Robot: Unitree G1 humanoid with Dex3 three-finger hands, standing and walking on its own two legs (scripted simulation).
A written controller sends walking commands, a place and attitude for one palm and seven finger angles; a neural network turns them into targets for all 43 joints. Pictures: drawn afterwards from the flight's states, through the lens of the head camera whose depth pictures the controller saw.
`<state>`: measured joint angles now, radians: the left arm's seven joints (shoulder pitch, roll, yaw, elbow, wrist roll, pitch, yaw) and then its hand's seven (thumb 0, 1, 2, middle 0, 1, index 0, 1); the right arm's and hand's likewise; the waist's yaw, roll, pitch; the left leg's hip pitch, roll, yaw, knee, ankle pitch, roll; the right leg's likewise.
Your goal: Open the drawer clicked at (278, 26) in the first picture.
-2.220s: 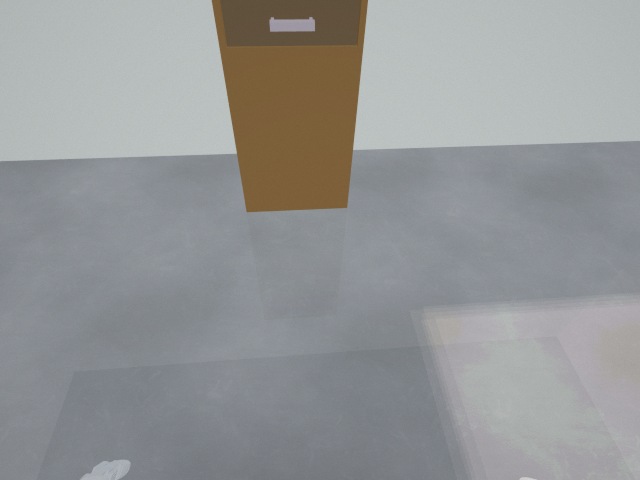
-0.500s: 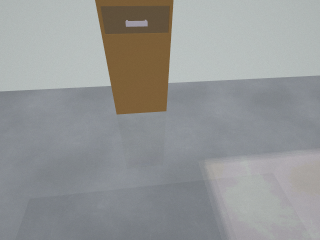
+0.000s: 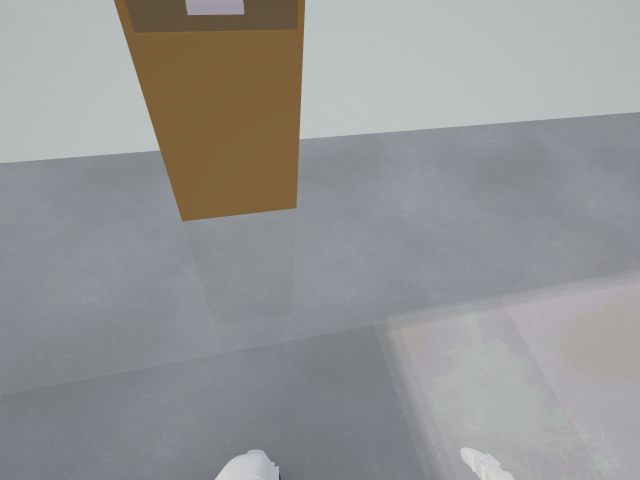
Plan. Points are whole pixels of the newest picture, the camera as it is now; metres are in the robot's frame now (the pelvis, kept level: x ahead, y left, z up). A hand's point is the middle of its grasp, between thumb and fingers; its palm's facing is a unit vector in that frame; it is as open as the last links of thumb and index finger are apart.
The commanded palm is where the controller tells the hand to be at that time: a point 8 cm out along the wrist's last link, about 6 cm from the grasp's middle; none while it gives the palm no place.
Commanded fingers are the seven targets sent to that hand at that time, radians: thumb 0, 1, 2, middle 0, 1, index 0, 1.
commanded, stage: walk to a spot facing it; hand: left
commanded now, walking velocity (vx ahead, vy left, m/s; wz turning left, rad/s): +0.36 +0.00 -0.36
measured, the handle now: (214, 3) +1.10 +0.38 +0.07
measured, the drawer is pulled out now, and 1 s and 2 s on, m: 0.00 0.00 0.00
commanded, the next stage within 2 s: turn to face it in 0.66 s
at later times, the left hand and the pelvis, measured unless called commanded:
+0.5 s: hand (239, 328) +0.35 +0.17 -0.14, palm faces -0.28 -0.95 -0.15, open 7.4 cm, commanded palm none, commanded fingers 0.00 0.90 0.90 -0.20 -0.30 -0.20 -0.30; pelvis +0.20 +0.02 +0.02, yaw -15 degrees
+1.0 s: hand (280, 261) +0.50 +0.12 -0.15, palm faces -0.32 -0.92 -0.21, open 7.3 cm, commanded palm none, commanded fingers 0.00 0.90 0.90 -0.20 -0.30 -0.20 -0.30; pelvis +0.39 -0.04 +0.02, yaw -22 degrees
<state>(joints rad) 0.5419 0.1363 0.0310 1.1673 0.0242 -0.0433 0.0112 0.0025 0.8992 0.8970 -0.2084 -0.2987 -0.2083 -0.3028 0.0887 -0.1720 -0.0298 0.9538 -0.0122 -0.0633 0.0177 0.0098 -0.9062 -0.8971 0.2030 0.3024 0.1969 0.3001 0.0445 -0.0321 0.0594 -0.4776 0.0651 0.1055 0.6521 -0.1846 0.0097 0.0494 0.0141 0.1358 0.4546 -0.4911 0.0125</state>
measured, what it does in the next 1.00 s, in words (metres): walks ahead, turning right: right foot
